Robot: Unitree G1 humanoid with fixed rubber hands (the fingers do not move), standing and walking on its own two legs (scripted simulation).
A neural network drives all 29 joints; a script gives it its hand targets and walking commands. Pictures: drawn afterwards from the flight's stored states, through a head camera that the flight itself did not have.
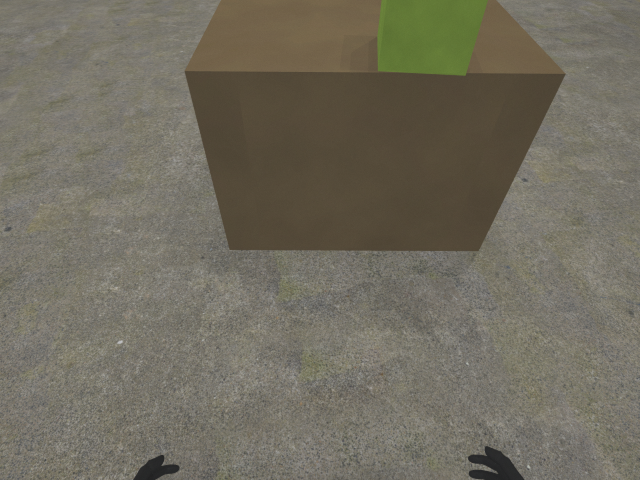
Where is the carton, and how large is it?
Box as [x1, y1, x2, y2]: [377, 0, 487, 75]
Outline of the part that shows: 381,1 377,35 378,70 465,75 487,0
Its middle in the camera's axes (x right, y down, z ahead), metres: +0.29 -0.62 +1.03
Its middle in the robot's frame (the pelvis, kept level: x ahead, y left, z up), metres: +1.22 -0.28 +0.12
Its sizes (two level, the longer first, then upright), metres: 0.245 0.235 0.253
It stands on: a pedestal, 0.75 m high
